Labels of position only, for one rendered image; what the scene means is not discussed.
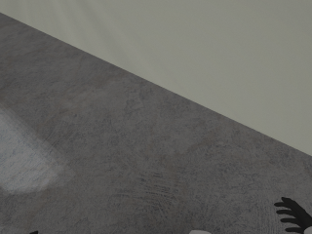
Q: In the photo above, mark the right robot hand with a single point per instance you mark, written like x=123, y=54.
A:
x=302, y=218

